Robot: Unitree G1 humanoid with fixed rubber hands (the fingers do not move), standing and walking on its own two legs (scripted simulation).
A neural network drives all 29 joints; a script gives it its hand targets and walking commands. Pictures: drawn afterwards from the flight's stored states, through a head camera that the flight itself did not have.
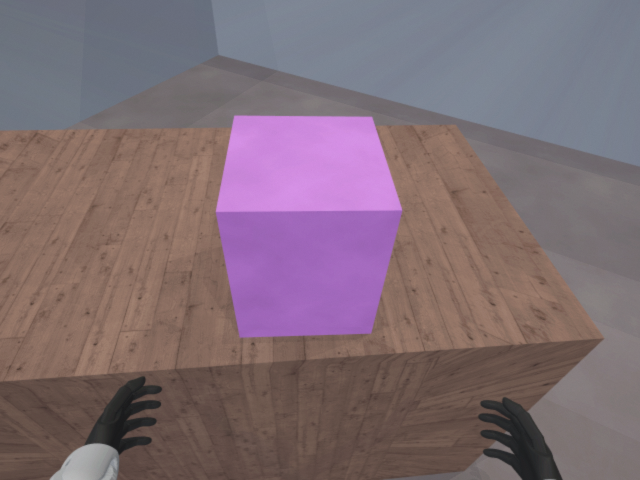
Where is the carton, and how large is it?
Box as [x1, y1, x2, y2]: [216, 116, 401, 337]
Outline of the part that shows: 234,116 217,202 216,215 239,336 242,337 370,333 401,213 401,207 372,118 337,116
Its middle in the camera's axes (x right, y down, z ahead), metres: -0.02 -0.01 +0.58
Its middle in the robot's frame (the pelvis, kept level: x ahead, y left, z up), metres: +0.46 +0.05 +0.08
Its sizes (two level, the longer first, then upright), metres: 0.210 0.200 0.250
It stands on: a pedestal, 0.72 m high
